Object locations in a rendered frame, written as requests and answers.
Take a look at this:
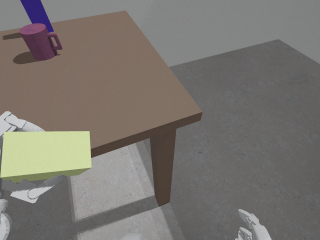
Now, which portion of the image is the right robot hand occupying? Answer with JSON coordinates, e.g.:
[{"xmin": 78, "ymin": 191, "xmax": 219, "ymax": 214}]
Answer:
[{"xmin": 235, "ymin": 209, "xmax": 272, "ymax": 240}]

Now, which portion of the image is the table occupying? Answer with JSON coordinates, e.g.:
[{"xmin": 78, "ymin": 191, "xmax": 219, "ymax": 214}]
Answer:
[{"xmin": 0, "ymin": 10, "xmax": 203, "ymax": 207}]

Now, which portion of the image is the sponge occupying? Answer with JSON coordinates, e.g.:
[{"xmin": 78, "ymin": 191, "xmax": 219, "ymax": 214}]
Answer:
[{"xmin": 0, "ymin": 131, "xmax": 92, "ymax": 183}]

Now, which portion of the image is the left robot forearm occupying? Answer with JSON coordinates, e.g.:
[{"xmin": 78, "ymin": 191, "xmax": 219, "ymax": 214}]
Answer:
[{"xmin": 0, "ymin": 199, "xmax": 12, "ymax": 240}]

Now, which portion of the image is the left robot hand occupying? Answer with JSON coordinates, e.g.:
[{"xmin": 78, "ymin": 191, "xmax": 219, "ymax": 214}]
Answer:
[{"xmin": 0, "ymin": 111, "xmax": 66, "ymax": 203}]

